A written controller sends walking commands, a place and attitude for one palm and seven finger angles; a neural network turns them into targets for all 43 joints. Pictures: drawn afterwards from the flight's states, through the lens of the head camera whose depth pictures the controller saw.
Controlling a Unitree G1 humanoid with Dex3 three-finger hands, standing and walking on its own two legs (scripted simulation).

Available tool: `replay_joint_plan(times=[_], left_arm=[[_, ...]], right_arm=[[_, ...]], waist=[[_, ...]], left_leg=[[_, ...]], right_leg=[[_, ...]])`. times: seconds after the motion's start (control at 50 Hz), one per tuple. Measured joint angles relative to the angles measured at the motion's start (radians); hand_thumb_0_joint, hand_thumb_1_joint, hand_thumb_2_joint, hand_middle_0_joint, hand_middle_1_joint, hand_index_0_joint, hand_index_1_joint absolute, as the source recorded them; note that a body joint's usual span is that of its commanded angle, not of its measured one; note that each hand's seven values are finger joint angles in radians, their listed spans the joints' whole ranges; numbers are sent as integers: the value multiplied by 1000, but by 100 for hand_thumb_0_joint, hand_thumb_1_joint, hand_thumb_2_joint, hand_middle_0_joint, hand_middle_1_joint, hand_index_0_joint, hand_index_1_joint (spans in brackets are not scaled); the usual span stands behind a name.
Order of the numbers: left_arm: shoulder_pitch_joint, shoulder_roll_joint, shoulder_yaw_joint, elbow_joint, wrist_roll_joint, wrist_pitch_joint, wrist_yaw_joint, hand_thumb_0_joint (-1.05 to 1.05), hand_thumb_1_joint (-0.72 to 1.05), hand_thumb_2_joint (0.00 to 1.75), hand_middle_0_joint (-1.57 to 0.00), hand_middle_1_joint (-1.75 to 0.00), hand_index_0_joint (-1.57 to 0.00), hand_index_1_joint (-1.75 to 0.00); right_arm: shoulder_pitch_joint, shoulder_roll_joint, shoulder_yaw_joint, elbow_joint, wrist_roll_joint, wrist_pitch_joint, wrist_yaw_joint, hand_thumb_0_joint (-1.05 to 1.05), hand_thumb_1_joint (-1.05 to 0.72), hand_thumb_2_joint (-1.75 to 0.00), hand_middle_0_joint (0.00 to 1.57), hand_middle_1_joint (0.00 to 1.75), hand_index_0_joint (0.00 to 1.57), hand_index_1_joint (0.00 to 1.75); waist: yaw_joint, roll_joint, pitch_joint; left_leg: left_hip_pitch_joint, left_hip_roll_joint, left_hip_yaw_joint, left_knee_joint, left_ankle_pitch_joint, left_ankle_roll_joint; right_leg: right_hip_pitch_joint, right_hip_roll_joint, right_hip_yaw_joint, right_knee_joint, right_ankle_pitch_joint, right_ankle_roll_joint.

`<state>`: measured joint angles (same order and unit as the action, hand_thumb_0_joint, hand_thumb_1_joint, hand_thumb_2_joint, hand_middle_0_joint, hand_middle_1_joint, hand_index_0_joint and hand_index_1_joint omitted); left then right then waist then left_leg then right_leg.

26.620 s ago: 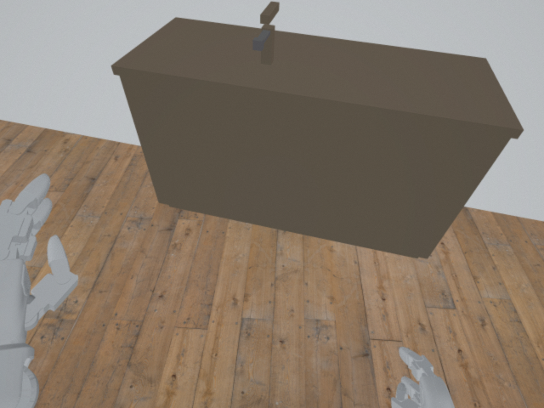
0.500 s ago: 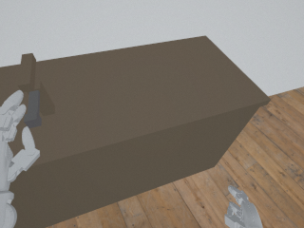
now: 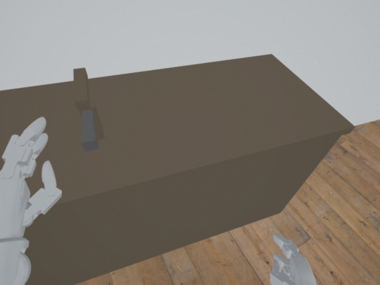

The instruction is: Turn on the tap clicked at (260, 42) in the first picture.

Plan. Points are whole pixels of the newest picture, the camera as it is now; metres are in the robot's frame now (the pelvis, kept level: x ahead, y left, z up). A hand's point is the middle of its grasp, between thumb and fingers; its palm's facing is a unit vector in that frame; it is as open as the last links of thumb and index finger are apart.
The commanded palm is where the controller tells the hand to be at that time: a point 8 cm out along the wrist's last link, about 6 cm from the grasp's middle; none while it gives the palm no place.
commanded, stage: come to a stop and stand still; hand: left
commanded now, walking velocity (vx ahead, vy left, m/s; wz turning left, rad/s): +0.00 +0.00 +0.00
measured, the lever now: (90, 142) +0.37 +0.26 +0.09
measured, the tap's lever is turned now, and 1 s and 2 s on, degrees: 0 0 0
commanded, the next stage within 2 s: look again from close up in 0.38 s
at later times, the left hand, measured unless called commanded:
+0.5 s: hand (31, 186) +0.22 +0.28 +0.15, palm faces +0.41 -0.84 -0.35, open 7.4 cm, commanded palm +0.16 +0.30 +0.18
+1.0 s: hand (69, 185) +0.22 +0.22 +0.16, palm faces +0.41 -0.85 -0.34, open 7.4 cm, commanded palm +0.16 +0.25 +0.18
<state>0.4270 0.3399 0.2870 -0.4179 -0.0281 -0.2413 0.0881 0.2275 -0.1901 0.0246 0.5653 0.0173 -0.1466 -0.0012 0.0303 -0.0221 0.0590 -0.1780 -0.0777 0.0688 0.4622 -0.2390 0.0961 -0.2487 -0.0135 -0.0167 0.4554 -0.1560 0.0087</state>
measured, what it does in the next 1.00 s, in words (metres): stands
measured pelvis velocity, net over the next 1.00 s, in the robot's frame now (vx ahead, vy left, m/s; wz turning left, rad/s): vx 0.01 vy -0.03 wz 0.02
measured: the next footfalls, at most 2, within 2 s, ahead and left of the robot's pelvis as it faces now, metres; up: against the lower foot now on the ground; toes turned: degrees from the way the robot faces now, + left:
none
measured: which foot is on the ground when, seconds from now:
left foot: down 0.00-1.00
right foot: down 0.00-1.00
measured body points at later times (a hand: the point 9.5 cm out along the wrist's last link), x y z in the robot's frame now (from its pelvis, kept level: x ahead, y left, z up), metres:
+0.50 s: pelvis +0.00 +0.02 +0.00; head +0.01 +0.05 +0.45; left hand +0.19 +0.32 +0.17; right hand +0.18 -0.19 -0.06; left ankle +0.01 +0.05 -0.74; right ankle +0.05 -0.13 -0.74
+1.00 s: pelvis +0.01 -0.03 +0.01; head +0.02 -0.01 +0.45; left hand +0.19 +0.26 +0.18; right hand +0.20 -0.25 -0.06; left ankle +0.01 +0.05 -0.74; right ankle +0.05 -0.13 -0.74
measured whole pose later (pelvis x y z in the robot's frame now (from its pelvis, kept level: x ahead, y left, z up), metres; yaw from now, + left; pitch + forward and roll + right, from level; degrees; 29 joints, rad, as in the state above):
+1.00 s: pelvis +0.01 -0.03 +0.01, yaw +1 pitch -3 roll -1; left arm 0.40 0.34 0.32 -0.44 -0.02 -0.21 0.10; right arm 0.20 -0.20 0.02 0.57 0.00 -0.11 -0.03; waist 0.04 -0.03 0.07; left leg -0.16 -0.03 0.03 0.43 -0.23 0.05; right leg -0.19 0.05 -0.02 0.39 -0.15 -0.04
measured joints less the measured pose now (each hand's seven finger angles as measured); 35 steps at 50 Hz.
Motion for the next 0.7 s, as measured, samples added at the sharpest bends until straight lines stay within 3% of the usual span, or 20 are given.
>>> replay_joint_plan(times=[0.1,0.2,0.3,0.44,0.6,0.7], left_arm=[[-63,40,55,56,17,7,-3,2,89,90,-22,-31,-21,-30],[-152,11,89,34,21,-6,21,2,89,90,-21,-31,-21,-30],[-138,-14,44,-8,33,-30,21,2,90,90,-20,-30,-20,-30],[-70,22,54,34,33,-7,5,2,89,90,-21,-30,-20,-30],[-58,17,59,-48,26,-6,15,2,89,90,-21,-30,-20,-30],[-59,16,53,-45,23,-8,16,2,89,90,-21,-30,-20,-30]], right_arm=[[31,30,15,2,-3,2,-12,2,-90,-90,20,30,21,30],[31,25,20,17,-11,-20,3,2,-90,-90,20,30,21,30],[8,20,13,17,-17,-19,15,2,-90,-90,21,30,21,30],[-7,24,10,-5,-15,13,4,2,-90,-90,21,30,21,30],[-5,4,-1,2,-15,17,-1,2,-90,-90,20,30,21,30],[-18,2,-5,4,-11,30,-4,2,-90,-90,20,30,21,30]], waist=[[23,-38,8],[43,-43,19],[29,-36,13],[1,-36,13],[19,-36,38],[17,-19,29]], left_leg=[[6,-13,-6,4,6,11],[8,-17,-8,1,12,15],[20,-22,-1,-24,22,10],[26,-17,-1,-40,22,0],[28,-8,-19,-27,12,-3],[32,0,-27,-25,7,-18]], right_leg=[[0,-6,7,31,-45,-1],[29,-4,18,11,-40,-9],[39,-2,37,-15,-22,-16],[51,1,39,-50,8,1],[63,8,20,-51,-1,7],[68,16,12,-49,-7,3]])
